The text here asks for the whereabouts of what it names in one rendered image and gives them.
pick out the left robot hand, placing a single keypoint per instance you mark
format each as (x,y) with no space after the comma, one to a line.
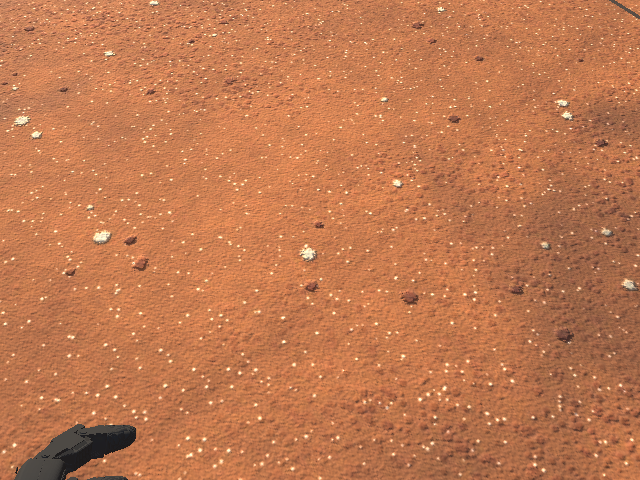
(75,447)

